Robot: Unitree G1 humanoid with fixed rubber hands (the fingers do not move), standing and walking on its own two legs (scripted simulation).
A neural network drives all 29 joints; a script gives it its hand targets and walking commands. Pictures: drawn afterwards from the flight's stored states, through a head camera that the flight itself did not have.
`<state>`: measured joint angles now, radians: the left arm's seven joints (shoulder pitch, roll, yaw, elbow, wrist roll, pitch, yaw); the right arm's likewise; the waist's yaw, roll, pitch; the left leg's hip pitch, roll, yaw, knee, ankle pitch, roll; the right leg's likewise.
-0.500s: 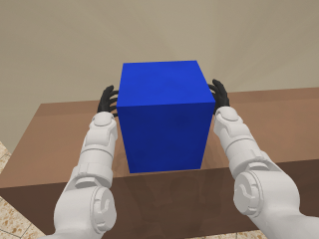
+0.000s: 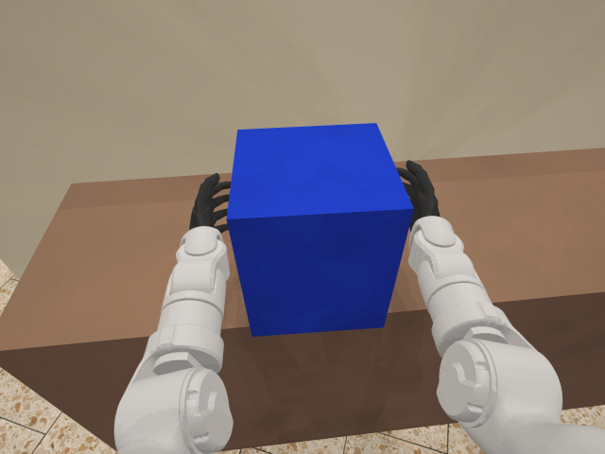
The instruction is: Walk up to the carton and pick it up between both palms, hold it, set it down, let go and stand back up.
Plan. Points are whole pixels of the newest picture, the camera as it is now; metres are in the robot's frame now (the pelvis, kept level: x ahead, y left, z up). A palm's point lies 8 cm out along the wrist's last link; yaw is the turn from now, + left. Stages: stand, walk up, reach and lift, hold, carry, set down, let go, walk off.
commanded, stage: set down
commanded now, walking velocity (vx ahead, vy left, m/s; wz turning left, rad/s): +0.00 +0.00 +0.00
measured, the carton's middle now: (313, 231) +0.44 -0.01 +0.07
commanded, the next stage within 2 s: none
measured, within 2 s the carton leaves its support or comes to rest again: rests again in 0.24 s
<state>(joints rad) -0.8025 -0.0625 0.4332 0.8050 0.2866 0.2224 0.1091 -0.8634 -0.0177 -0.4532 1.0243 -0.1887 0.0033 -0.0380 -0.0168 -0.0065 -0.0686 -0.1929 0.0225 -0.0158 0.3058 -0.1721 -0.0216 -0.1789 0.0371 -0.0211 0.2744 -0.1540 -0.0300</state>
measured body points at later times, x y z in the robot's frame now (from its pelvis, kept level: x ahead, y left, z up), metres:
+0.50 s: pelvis +0.00 +0.00 +0.00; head +0.01 +0.01 +0.45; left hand +0.42 +0.15 +0.10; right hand +0.43 -0.16 +0.11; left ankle -0.01 +0.13 -0.75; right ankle -0.01 -0.09 -0.75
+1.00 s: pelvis +0.00 +0.01 +0.00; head +0.02 +0.01 +0.45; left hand +0.42 +0.14 +0.10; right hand +0.42 -0.16 +0.10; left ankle -0.01 +0.13 -0.75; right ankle -0.01 -0.09 -0.75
